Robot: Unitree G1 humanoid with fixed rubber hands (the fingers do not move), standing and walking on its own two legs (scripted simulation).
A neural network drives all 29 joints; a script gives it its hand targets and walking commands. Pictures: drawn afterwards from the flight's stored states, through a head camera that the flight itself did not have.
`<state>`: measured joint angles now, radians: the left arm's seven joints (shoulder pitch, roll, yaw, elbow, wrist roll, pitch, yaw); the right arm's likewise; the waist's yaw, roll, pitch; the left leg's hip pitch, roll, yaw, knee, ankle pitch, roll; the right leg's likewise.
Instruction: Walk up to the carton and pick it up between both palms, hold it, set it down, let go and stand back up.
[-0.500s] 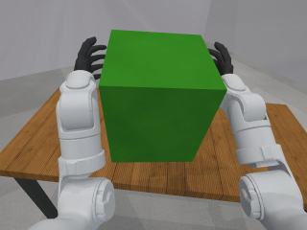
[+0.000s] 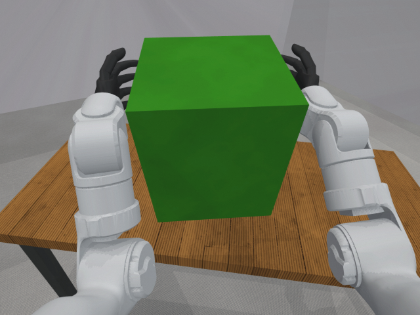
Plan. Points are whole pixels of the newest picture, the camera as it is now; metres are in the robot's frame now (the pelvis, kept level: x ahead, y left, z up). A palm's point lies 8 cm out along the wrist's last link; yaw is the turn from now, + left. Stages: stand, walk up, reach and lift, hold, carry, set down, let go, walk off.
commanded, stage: hold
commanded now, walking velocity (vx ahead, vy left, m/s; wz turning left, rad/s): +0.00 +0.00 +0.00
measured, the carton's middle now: (211, 132) +0.36 +0.00 +0.22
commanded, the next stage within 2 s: none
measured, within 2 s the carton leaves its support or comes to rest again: neither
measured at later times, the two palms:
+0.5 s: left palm (114, 92) +0.35 +0.15 +0.30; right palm (309, 86) +0.37 -0.15 +0.31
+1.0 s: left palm (118, 98) +0.36 +0.15 +0.29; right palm (306, 95) +0.37 -0.15 +0.29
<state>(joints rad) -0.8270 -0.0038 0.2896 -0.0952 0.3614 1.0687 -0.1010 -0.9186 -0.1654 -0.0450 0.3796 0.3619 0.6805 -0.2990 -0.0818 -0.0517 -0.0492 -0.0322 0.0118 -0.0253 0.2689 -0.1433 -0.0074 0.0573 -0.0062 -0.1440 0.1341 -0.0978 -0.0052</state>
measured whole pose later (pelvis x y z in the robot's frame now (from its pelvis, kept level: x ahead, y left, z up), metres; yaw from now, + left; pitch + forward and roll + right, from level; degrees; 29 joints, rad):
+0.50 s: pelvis +0.00 +0.00 +0.00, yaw +0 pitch -4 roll -1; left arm -0.89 0.01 0.31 -0.01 0.38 1.05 -0.12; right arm -0.99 -0.17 -0.07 0.46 0.35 0.69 -0.29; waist -0.08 -0.04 -0.08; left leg -0.05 0.01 -0.02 0.25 -0.13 -0.01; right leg 0.03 -0.01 -0.14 0.14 -0.09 -0.01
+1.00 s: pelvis +0.00 +0.00 +0.00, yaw +0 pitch -4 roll -1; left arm -0.84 -0.01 0.30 -0.06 0.37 1.04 -0.12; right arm -0.92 -0.16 -0.05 0.40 0.35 0.68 -0.30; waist -0.09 -0.04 -0.06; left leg -0.04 0.01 -0.02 0.25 -0.13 -0.01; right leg 0.04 0.00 -0.14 0.13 -0.09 -0.01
